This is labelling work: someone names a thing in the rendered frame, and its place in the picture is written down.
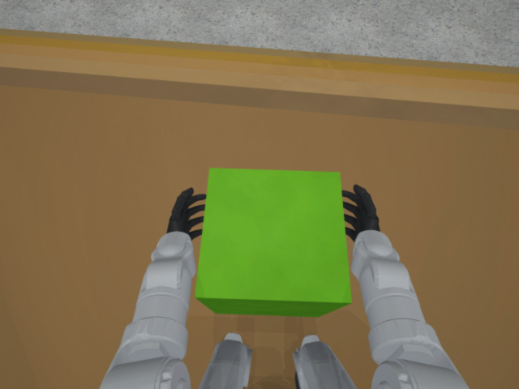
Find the robot left upper arm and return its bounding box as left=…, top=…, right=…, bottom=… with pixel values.
left=101, top=356, right=191, bottom=389

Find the right robot hand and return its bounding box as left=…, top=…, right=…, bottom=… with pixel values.
left=341, top=184, right=380, bottom=242

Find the right robot forearm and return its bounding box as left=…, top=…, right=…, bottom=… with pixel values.
left=350, top=230, right=465, bottom=381

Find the left robot thigh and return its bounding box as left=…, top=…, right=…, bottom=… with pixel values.
left=198, top=340, right=252, bottom=389

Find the robot right upper arm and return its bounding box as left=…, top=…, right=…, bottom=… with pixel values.
left=371, top=358, right=469, bottom=389

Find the left robot hand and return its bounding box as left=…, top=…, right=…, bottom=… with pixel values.
left=167, top=187, right=206, bottom=240

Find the left robot forearm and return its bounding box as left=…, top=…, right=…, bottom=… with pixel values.
left=99, top=232, right=196, bottom=389

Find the carton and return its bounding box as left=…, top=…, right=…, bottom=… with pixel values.
left=195, top=168, right=352, bottom=317

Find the right robot shin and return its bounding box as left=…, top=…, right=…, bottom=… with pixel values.
left=301, top=335, right=330, bottom=348

